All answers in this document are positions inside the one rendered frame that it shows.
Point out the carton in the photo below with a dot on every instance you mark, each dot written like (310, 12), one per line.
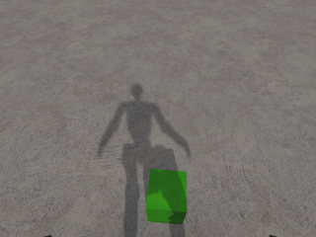
(167, 199)

